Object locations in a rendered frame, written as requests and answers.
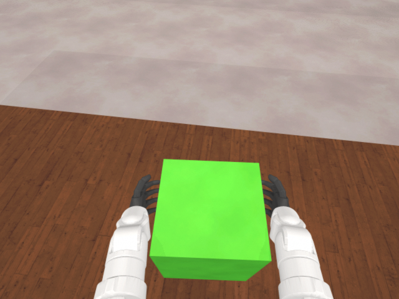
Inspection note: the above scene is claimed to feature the right robot hand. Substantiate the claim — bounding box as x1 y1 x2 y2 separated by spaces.
261 174 290 218

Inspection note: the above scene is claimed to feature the carton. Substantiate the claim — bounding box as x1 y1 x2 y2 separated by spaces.
149 159 272 281

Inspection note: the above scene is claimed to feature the left robot hand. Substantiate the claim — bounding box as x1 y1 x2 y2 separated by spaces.
130 174 160 215

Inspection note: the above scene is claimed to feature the robot right forearm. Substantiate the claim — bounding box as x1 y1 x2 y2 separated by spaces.
269 206 334 299

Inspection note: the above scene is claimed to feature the robot left forearm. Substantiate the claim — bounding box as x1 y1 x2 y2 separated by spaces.
94 206 151 299

